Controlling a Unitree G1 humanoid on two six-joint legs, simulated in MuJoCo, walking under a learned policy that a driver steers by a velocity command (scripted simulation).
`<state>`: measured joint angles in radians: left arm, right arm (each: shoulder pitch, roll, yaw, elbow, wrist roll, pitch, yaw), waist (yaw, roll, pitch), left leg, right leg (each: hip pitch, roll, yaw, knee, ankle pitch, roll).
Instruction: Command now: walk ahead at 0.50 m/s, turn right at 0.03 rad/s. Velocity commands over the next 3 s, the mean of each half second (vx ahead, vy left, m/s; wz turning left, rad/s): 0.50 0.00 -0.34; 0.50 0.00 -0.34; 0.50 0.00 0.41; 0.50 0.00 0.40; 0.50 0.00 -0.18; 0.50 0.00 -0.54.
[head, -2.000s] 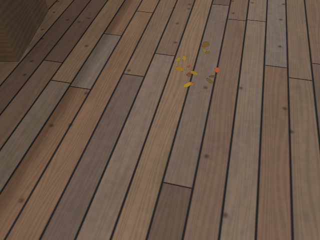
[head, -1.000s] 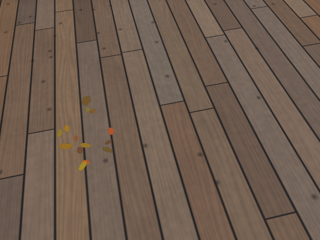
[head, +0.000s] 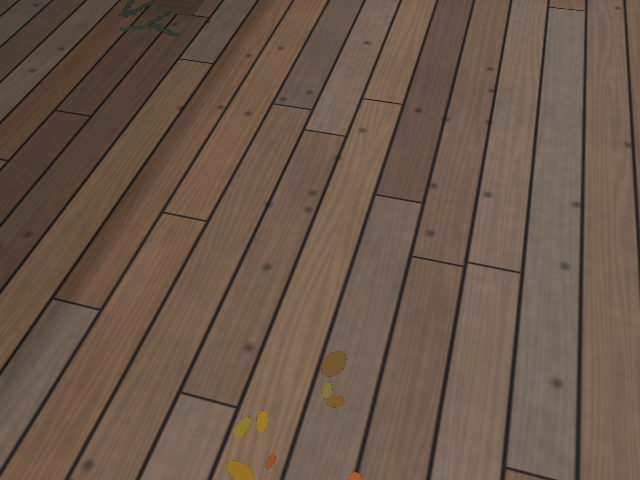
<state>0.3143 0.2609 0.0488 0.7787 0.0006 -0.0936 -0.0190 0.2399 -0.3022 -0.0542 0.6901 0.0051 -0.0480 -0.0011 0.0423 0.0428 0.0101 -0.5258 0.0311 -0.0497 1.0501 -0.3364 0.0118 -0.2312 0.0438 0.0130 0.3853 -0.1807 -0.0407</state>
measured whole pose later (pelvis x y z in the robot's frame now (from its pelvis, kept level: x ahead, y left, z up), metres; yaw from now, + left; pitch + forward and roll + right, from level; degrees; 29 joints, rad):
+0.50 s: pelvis +0.25 +0.03 +0.00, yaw -14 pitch +1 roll +2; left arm 0.22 0.33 0.08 0.72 -0.02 -0.03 0.00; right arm 0.30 -0.27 -0.07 0.79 -0.01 -0.09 0.01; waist -0.04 -0.05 0.01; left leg -0.11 -0.02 0.11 0.30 -0.21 0.02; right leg -0.65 -0.09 0.05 1.02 -0.22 0.02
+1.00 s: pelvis +0.49 -0.12 +0.00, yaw -24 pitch +1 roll -1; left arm 0.28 0.25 0.05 0.74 0.01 -0.08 -0.03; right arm 0.20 -0.31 -0.06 0.79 0.02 -0.06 0.00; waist 0.02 0.04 0.04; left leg -0.68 0.14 -0.05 1.03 -0.15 -0.02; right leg -0.15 0.08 -0.05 0.31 -0.18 -0.09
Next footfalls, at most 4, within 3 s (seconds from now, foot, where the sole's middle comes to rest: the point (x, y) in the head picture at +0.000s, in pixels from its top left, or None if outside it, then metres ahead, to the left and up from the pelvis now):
0.26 left None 0.29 0.14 -0.78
0.74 right None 0.49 -0.20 -0.78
1.30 left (408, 327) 0.86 -0.11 -0.78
1.76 right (492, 248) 1.11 -0.35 -0.78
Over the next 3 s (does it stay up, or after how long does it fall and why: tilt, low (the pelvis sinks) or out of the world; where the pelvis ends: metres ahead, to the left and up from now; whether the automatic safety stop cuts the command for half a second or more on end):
stays up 1.58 -0.29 0.00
